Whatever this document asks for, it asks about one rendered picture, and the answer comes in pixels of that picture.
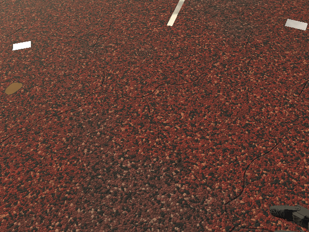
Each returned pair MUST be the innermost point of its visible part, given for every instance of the robot right hand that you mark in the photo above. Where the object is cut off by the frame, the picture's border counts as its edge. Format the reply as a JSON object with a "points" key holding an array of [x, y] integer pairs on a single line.
{"points": [[298, 214]]}

